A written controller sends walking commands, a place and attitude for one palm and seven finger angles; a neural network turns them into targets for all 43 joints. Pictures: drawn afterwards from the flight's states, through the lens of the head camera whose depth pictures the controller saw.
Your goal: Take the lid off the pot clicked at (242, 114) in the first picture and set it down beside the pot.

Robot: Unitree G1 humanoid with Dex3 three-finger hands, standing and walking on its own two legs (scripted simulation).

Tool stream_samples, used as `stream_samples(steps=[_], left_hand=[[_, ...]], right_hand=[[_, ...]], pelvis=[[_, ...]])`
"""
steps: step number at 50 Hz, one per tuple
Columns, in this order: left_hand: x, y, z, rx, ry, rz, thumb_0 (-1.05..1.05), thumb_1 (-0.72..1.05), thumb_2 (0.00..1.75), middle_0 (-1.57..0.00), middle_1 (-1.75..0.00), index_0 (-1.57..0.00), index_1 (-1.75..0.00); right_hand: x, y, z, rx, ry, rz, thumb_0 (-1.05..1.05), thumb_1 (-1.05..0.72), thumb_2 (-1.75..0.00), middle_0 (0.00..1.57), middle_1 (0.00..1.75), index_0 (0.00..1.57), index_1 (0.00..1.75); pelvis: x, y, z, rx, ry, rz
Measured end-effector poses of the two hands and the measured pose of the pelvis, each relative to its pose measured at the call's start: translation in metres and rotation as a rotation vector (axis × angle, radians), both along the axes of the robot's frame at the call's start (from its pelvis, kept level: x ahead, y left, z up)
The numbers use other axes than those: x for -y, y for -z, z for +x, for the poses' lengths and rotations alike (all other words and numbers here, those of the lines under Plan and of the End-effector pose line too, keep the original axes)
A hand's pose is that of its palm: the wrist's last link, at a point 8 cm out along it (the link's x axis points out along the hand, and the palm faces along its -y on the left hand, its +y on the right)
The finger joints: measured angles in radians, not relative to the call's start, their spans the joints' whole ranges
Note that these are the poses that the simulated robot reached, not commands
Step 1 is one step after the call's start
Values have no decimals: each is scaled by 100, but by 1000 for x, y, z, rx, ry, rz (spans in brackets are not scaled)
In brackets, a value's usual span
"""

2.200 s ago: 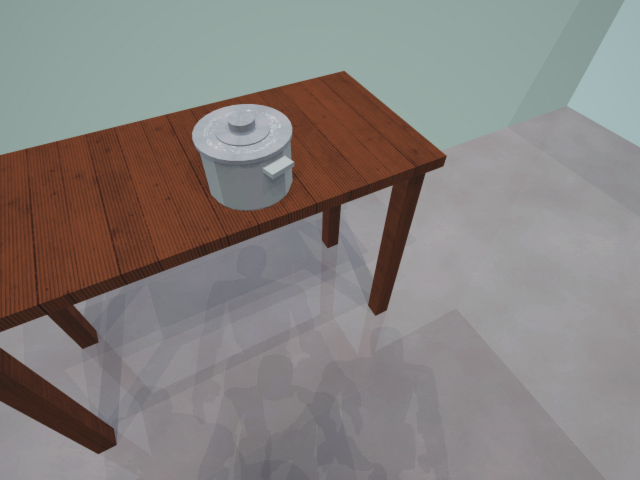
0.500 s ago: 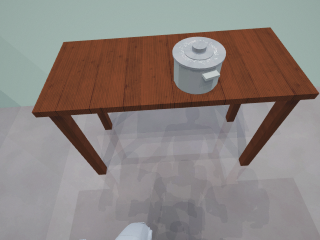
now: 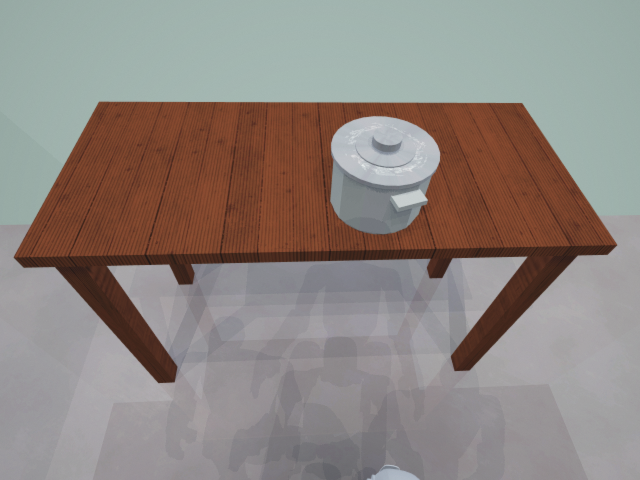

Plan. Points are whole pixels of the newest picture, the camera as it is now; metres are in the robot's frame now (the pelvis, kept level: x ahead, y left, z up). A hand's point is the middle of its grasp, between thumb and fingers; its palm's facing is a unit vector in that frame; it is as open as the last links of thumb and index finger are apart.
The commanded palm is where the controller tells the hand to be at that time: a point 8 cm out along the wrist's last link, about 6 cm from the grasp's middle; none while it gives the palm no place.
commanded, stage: take the last steps up to it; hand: left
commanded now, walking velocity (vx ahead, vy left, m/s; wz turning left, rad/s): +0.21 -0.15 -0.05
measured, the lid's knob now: (387, 139) +0.61 -0.07 +0.08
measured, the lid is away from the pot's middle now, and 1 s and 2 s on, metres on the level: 0.00 0.00 0.00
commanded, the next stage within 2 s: come to a stop and stand still in 0.22 s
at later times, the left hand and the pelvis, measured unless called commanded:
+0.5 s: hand (249, 445) +0.19 +0.12 -0.18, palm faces +0.00 -0.99 -0.15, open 7.3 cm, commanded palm none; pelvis +0.14 -0.06 +0.00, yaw -1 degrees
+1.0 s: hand (222, 473) +0.16 +0.15 -0.19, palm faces +0.04 -0.97 -0.25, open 7.4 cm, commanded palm none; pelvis +0.13 -0.05 -0.02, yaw +0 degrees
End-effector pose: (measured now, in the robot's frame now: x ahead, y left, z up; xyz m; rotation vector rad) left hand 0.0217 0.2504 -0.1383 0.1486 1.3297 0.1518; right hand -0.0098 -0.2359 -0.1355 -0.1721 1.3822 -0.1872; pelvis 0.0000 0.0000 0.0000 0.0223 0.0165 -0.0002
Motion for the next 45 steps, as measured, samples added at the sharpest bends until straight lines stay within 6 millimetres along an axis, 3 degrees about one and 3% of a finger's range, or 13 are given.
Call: stream_samples(steps=[5,10,15,18,24,30,34,39,45], left_hand=[[24,7,65,100,47,37,1,91,89,-20,-30,-20,-30],[49,5,89,102,34,22,0,91,89,-20,-30,-20,-30],[70,16,106,57,41,-39,0,91,89,-20,-30,-20,-30],[74,32,120,31,48,-66,1,92,89,-20,-30,-20,-30],[82,20,160,39,34,-49,1,93,89,-20,-30,-20,-30],[96,5,192,87,37,8,1,92,89,-20,-30,-20,-30],[103,4,197,99,40,52,1,91,89,-20,-30,-20,-30],[104,-2,178,81,7,63,0,91,89,-20,-30,-20,-30],[86,2,145,40,-12,58,0,90,89,-20,-30,-20,-30]], right_hand=[[38,19,-1,-91,46,-7,0,-91,-90,21,30,20,30],[61,6,45,-44,43,-40,1,-92,-90,20,30,20,30],[58,-6,108,94,34,-50,0,-92,-90,20,30,20,30],[52,-3,133,157,40,-53,0,-91,-90,20,30,20,30],[45,-7,143,73,40,-28,0,-94,-90,21,30,20,30],[63,5,156,-3,50,26,1,-93,-90,21,30,20,30],[88,18,172,5,65,31,1,-92,-90,21,30,20,30],[109,11,202,56,31,-12,0,-92,-90,21,30,20,30],[105,-10,237,183,-28,-44,0,-92,-90,20,30,20,30]], pelvis=[[29,17,28,7,4,-18],[41,8,55,10,7,-33],[46,5,85,14,23,-45],[47,15,105,16,41,-53],[60,2,133,10,26,-29],[82,1,151,15,16,-22],[95,9,154,18,9,-10],[93,5,146,26,8,-5],[79,3,135,24,17,1]])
